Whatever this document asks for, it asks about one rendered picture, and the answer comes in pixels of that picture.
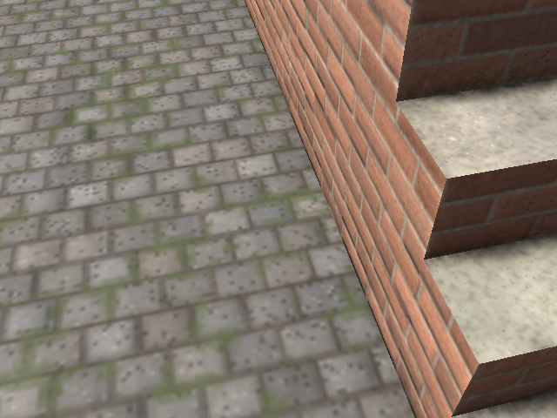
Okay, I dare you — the stairs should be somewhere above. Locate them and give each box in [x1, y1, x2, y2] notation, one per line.
[245, 0, 557, 418]

